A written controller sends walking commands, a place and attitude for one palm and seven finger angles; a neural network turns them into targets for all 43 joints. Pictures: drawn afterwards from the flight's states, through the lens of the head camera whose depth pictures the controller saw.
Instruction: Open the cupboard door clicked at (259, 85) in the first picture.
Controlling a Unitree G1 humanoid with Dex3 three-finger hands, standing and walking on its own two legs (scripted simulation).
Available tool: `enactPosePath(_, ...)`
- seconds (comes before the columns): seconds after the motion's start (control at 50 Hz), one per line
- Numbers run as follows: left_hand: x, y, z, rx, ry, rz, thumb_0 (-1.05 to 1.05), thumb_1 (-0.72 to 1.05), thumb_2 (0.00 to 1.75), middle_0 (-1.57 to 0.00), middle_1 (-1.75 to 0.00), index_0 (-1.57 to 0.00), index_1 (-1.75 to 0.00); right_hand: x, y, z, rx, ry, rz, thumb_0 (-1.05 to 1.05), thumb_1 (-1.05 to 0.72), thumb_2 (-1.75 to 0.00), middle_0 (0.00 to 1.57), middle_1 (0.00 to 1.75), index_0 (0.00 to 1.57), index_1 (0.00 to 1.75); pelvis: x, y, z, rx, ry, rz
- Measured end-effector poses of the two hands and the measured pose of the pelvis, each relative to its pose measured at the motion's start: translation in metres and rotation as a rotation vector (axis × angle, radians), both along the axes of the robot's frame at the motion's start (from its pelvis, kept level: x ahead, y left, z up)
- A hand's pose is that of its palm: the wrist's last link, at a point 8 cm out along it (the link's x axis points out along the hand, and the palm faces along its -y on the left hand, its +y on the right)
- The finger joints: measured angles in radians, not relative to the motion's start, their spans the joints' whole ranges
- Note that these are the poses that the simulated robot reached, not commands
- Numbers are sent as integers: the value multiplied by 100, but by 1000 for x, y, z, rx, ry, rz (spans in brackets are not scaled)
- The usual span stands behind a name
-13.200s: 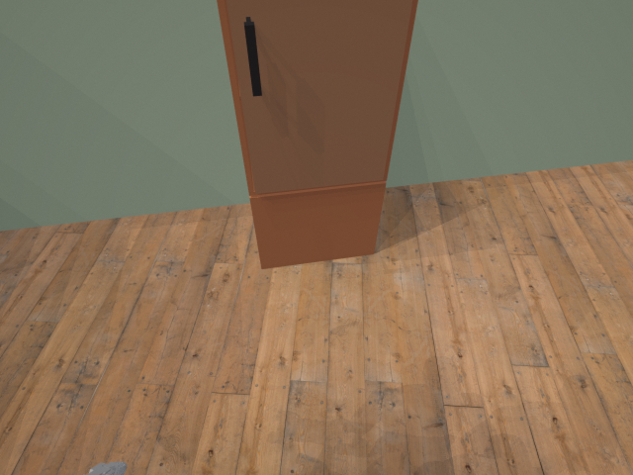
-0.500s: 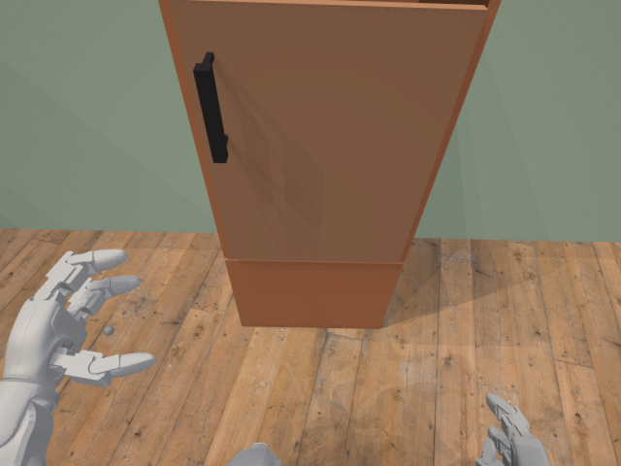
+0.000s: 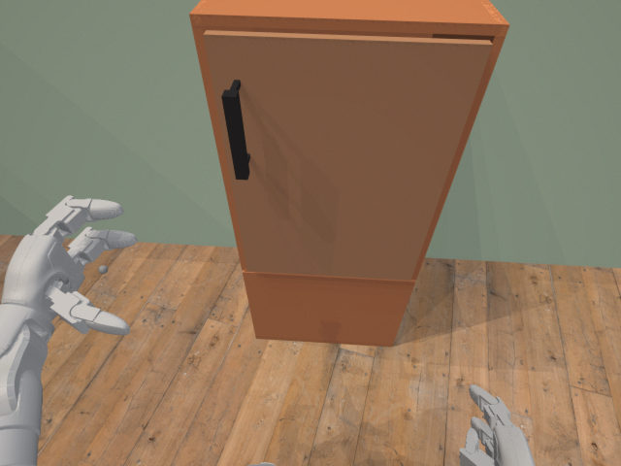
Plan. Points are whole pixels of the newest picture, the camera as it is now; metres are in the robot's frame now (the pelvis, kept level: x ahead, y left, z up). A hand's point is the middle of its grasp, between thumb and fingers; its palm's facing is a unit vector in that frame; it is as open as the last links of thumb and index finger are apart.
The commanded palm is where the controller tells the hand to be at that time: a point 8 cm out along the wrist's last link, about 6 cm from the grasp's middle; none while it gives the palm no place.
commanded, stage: raise the hand with hooked fingers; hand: left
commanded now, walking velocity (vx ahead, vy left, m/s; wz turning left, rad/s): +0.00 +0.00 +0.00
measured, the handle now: (239, 131) +0.61 +0.19 +0.12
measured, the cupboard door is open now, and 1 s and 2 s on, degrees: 0 0 0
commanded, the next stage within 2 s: move the hooked fingers beside the handle in 0.54 s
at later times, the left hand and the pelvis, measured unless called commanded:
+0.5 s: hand (122, 256) +0.30 +0.26 +0.14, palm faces +0.06 -1.00 -0.03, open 14.0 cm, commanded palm +0.27 +0.30 +0.14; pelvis +0.01 -0.02 +0.00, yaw -1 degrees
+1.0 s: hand (145, 222) +0.36 +0.25 +0.14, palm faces +0.03 -1.00 -0.01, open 14.0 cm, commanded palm +0.33 +0.30 +0.13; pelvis +0.01 -0.01 +0.00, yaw -1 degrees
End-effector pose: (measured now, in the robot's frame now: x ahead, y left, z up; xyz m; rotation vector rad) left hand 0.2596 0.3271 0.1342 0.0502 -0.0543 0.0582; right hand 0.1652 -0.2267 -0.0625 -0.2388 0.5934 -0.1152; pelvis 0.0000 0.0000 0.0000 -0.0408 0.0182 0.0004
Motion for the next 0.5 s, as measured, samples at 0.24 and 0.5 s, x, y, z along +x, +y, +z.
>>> enactPosePath(0.24, 14, -10, 4, -19, 29, -21, -1, -50, 30, -30, -120, -30, -120, -14, -27, -1, -10, 22, -53, 1, -91, -90, 20, 30, 20, 30, 3, -9, 3, 9, -2, -12)
enactPosePath(0.5, 16, -19, 6, -21, 1, -4, -1, -50, 30, -30, -120, -31, -120, -6, -30, -2, 3, 16, -52, 1, -91, -90, 20, 30, 20, 30, 7, -15, 3, 15, -3, -16)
